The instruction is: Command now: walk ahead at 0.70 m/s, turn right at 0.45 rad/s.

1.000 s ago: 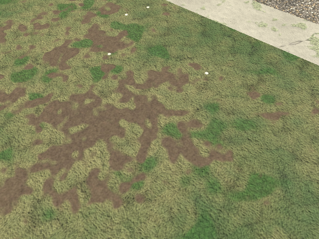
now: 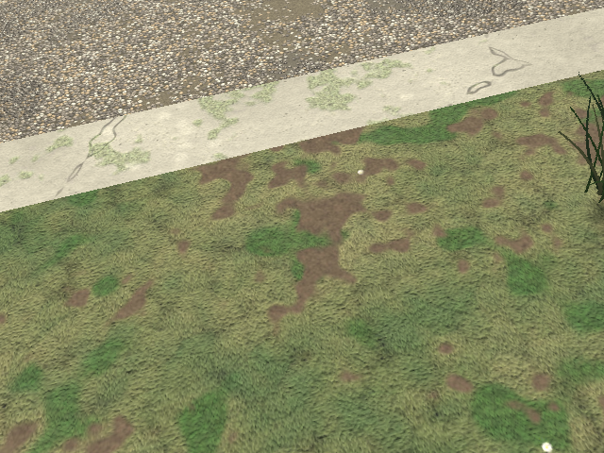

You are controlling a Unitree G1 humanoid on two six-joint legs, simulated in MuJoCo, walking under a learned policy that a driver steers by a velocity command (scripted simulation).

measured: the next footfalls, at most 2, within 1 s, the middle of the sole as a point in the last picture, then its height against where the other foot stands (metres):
left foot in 0.34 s outside the picture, level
right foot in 0.78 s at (355, 289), level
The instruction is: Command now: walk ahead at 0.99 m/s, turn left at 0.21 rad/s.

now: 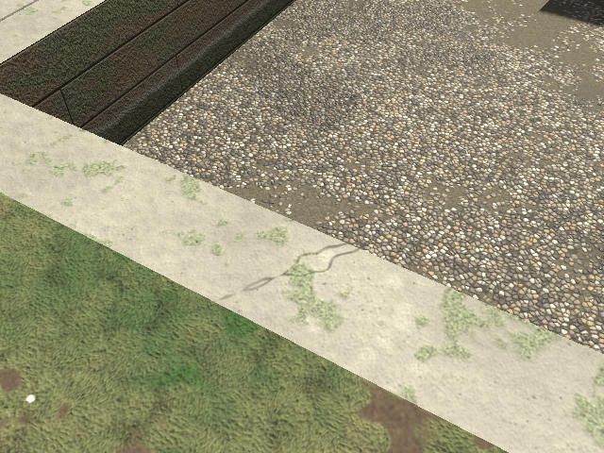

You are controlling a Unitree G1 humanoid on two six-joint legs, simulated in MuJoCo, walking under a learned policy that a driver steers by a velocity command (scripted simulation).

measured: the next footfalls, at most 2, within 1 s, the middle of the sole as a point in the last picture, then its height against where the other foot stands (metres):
left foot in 0.22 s outside the picture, level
right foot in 0.62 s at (413, 371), level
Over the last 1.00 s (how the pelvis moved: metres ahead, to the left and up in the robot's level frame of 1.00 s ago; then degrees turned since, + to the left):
0.82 0.09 0.00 40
